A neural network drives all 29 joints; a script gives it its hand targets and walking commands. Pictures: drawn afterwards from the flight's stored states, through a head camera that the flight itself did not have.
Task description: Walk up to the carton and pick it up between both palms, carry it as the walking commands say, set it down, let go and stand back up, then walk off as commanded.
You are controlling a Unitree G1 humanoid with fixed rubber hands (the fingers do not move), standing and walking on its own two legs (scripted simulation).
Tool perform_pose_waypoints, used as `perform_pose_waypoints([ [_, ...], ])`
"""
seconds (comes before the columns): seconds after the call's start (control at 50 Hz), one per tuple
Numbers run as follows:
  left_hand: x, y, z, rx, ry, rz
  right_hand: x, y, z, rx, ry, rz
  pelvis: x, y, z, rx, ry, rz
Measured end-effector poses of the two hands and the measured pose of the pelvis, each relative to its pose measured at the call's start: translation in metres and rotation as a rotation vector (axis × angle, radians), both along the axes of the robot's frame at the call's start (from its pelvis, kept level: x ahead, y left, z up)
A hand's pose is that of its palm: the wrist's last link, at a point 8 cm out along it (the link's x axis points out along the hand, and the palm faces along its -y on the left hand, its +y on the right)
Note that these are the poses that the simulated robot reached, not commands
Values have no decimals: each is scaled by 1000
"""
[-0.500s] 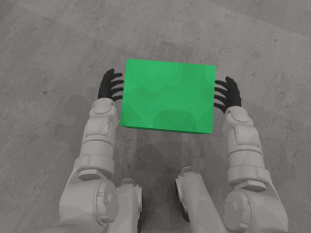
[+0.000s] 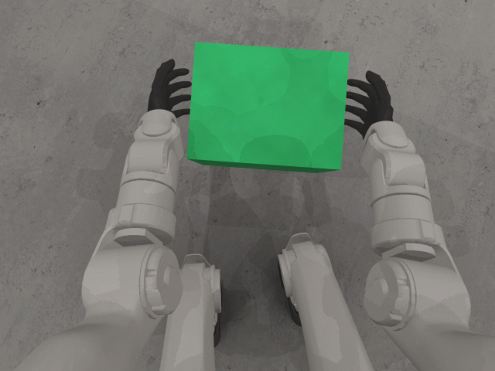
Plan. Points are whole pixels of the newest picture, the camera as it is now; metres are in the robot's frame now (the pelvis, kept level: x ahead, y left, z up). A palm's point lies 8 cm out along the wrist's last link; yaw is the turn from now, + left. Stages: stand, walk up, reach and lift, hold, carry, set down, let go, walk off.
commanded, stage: set down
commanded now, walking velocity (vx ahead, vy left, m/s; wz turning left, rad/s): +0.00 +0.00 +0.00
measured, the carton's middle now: (265, 117) +0.52 -0.09 -0.16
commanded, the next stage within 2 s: none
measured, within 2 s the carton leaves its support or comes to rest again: neither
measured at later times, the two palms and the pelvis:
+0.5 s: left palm (176, 120) +0.54 +0.07 -0.16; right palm (354, 129) +0.47 -0.24 -0.17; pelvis -0.01 +0.00 -0.06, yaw +0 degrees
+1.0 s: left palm (191, 131) +0.56 +0.07 -0.28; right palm (334, 138) +0.49 -0.25 -0.30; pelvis -0.03 +0.00 -0.11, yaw +1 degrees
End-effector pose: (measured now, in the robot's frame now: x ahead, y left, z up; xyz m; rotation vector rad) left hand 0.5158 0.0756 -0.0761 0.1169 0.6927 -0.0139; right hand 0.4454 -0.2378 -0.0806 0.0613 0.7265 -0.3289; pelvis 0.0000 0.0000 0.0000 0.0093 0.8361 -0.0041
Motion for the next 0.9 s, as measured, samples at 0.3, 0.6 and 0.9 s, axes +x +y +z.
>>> perform_pose_waypoints([
  [0.3,13,-3,-57,2,5,0,12,-2,-57,-14,9,12,-4,2,-39,-5,31,8],
  [0.6,29,-3,-103,10,3,-3,30,-4,-105,-19,10,45,-11,3,-76,-8,14,12],
  [0.9,43,-8,-173,12,-1,-9,46,-11,-176,-18,3,72,-22,4,-98,-12,-150,13],
])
